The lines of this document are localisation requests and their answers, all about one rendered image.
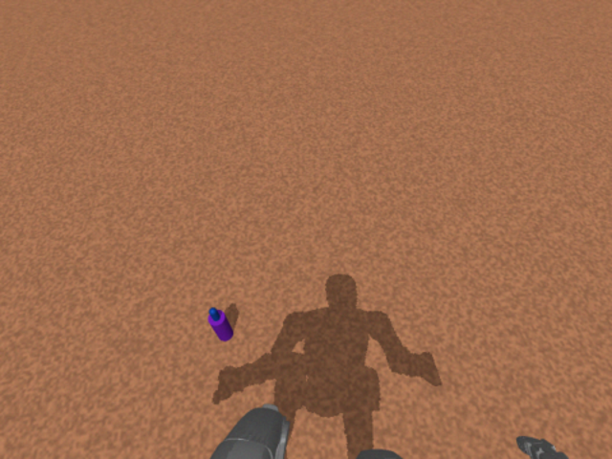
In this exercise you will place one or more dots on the right robot hand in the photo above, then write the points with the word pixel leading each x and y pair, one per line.
pixel 538 449

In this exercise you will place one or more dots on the bottle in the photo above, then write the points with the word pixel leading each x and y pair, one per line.
pixel 220 324

